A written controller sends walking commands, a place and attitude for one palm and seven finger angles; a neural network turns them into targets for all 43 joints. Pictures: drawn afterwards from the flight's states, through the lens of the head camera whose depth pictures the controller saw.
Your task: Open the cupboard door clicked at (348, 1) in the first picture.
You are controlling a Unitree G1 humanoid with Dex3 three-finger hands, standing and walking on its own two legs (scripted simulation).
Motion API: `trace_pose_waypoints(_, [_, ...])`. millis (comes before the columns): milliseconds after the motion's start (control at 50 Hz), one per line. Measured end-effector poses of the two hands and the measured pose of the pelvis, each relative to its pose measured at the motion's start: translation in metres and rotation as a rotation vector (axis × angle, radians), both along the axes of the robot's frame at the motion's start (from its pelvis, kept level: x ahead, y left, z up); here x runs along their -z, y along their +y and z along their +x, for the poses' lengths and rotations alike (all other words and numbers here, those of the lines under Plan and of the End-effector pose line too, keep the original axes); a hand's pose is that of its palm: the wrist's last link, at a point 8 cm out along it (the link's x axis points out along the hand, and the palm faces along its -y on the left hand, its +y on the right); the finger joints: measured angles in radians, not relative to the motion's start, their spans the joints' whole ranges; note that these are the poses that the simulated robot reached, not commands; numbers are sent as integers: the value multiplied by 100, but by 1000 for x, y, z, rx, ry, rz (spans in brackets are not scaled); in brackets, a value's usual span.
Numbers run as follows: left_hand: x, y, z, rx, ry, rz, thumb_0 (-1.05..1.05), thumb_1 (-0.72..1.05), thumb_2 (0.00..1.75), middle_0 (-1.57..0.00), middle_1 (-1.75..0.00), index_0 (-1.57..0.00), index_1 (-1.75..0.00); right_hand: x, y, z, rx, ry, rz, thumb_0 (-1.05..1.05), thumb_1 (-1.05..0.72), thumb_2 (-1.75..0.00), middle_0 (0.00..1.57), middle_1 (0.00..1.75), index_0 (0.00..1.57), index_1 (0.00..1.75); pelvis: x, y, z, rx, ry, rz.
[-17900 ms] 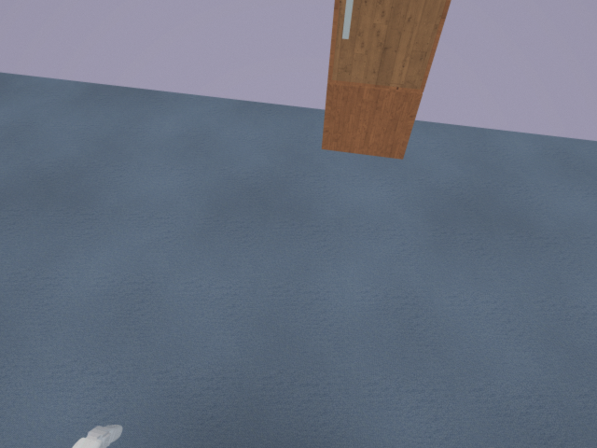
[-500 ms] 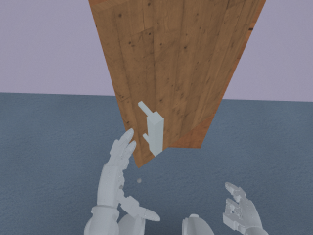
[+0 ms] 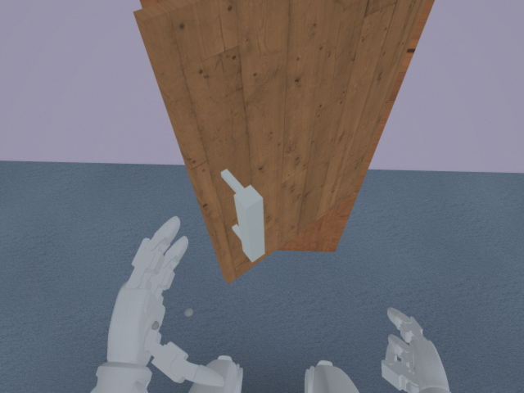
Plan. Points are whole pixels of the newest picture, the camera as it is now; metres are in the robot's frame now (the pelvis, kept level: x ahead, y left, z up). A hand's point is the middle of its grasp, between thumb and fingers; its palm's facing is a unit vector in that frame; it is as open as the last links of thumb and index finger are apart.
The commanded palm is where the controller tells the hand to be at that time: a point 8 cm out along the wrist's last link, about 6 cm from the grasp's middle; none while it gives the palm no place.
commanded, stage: draw the hand back to the body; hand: left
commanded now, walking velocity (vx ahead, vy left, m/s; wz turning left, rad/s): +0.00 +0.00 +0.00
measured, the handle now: (242, 217) +0.36 +0.06 +0.05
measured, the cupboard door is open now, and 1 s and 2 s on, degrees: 40 40 40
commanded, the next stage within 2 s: step back with the hand held close in 1.44 s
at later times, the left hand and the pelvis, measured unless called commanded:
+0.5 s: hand (87, 304) +0.20 +0.19 +0.15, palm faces +0.11 -0.96 -0.27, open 15.5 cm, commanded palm +0.17 +0.24 +0.17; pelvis +0.01 +0.02 +0.06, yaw +0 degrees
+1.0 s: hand out of the picture +0.22 +0.28 +0.24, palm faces +0.41 -0.82 -0.40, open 9.8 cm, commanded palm +0.17 +0.33 +0.27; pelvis +0.03 +0.04 +0.10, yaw -1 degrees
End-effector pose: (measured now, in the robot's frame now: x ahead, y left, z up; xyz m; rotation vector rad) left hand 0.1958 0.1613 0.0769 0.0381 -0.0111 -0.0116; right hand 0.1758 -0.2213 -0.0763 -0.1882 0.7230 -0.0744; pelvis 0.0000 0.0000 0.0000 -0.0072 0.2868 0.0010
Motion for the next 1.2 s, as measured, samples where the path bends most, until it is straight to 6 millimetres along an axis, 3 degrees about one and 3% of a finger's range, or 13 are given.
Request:
trace_pose_waypoints(100, [-30, 10, -8, 4, 1, 32, -1, -50, 30, -15, -30, -15, -30, -17, 3, -3, 23, -19, 27, 1, -90, -90, 21, 30, 20, 30, -16, 1, 3, -1, -43, -1])
trace_pose_waypoints(260, [-41, 31, -20, -11, 51, 21, -1, -50, 30, -15, -30, -15, -30, -45, 0, -2, 24, -75, -10, 1, -90, -90, 21, 30, 20, 30, -31, 3, 4, -4, -90, -7])
trace_pose_waypoints(380, [-67, 54, -21, -28, -28, 39, -1, -47, 32, -16, -30, -15, -30, -60, -1, 1, 33, -112, -26, 1, -90, -90, 21, 30, 20, 30, -39, 7, 7, -8, -124, -20])
trace_pose_waypoints(440, [-81, 65, -20, -71, 2, 163, -1, -42, 34, -16, -30, -15, -30, -67, 3, 3, 50, -109, -35, 1, -90, -90, 21, 30, 20, 30, -47, 11, 11, -1, -147, -17])
trace_pose_waypoints(600, [-102, 93, -27, -207, 100, 294, -1, -19, 44, -17, -30, -16, -31, -81, 24, 3, 58, -102, -20, 1, -90, -90, 21, 30, 20, 30, -68, 23, 15, 8, -213, -14])
trace_pose_waypoints(820, [-151, 134, -22, -349, -20, 363, 0, 18, 59, -18, -30, -18, -31, -93, 45, 10, 1, -103, -15, 1, -90, -90, 21, 30, 20, 30, -87, 34, 21, 9, -294, -15])
trace_pose_waypoints(1100, [-202, 173, -17, -473, -165, 438, 1, 66, 80, -20, -30, -20, -31, -108, 41, 26, -20, -102, -38, 1, -90, -90, 21, 30, 20, 30, -101, 35, 28, 20, -339, -13])
trace_pose_waypoints(1200, [-202, 173, -16, -488, -159, 420, 1, 79, 86, -21, -30, -20, -31, -107, 37, 28, -22, -87, -37, 1, -90, -90, 21, 30, 20, 30, -103, 34, 28, 20, -343, -11])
